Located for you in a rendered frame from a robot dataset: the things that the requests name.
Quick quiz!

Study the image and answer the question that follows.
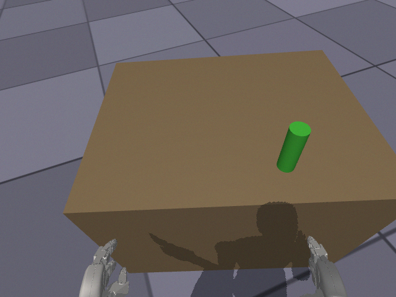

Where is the left robot hand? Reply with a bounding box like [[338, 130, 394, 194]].
[[79, 239, 129, 297]]

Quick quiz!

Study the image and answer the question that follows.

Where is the can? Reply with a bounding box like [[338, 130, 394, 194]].
[[277, 121, 311, 173]]

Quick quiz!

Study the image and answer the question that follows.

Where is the right robot hand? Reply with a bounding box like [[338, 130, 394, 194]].
[[300, 236, 348, 297]]

